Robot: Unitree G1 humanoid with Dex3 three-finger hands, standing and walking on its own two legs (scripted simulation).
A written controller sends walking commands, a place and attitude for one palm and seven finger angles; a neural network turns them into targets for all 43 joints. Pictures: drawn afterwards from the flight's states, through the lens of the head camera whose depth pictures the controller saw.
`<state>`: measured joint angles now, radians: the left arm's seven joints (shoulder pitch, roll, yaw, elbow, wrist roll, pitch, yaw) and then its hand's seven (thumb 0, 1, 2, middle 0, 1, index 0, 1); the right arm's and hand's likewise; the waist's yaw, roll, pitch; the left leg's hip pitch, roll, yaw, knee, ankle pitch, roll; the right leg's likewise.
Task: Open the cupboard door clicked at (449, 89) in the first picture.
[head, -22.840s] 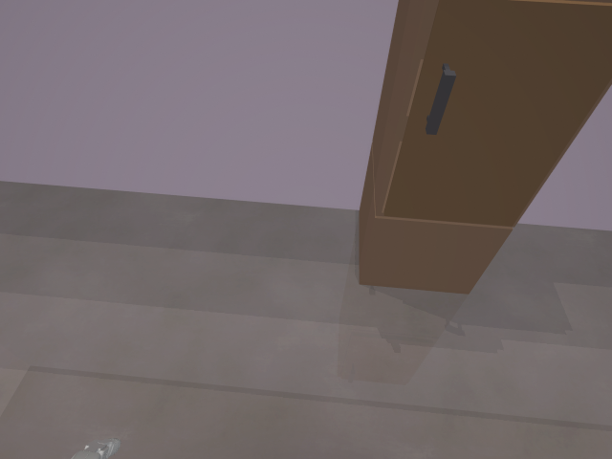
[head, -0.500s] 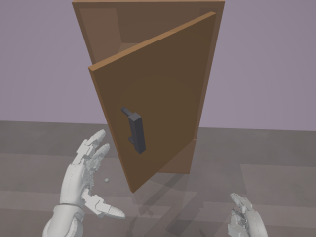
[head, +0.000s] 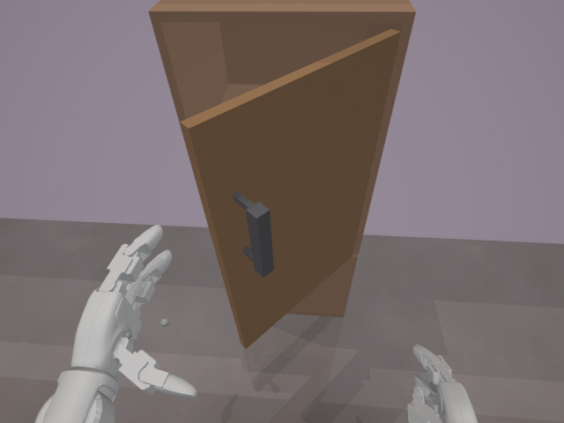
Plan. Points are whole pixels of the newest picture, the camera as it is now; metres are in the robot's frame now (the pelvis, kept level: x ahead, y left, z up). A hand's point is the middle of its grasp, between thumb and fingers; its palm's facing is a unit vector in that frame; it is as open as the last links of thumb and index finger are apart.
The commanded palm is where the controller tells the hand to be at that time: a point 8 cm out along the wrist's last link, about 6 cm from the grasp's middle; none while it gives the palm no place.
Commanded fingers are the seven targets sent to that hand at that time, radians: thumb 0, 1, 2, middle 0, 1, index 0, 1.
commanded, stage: draw the hand back to the body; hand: left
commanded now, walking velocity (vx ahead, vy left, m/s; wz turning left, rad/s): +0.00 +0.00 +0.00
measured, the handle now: (252, 235) +0.36 +0.07 +0.09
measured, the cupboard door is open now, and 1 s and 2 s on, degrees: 47 47 47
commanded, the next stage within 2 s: step back with the hand held close in 1.26 s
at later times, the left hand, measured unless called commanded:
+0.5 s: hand (84, 307) +0.21 +0.23 +0.15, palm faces +0.29 -0.90 -0.33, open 13.7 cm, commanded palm +0.16 +0.28 +0.17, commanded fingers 0.00 0.27 0.63 -0.18 -0.30 -0.18 -0.30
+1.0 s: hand (19, 274) +0.22 +0.28 +0.19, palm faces +0.46 -0.80 -0.39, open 8.0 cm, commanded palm +0.17 +0.31 +0.20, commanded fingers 0.00 0.90 0.90 -0.20 -0.30 -0.20 -0.30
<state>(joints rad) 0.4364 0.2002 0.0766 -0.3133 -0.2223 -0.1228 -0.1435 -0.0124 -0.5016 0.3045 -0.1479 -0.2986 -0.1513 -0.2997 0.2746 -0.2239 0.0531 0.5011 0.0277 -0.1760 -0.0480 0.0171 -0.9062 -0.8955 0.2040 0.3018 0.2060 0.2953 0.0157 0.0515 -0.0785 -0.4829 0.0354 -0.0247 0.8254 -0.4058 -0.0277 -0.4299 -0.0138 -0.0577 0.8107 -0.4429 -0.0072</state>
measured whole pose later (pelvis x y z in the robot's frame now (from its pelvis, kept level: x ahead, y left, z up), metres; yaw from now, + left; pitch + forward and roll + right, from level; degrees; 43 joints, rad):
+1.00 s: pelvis +0.02 +0.02 +0.04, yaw -2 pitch -5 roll +0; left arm 0.43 0.33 0.35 -0.36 -0.05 -0.08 0.12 0.01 0.77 0.85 -0.20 -0.30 -0.20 -0.30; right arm 0.17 -0.22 0.02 0.65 -0.01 -0.12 -0.07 0.02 -0.91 -0.90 0.20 0.30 0.21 0.30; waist 0.07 0.05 0.04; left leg -0.09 0.03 0.03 0.41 -0.24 -0.01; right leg -0.04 -0.02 -0.02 0.37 -0.25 0.02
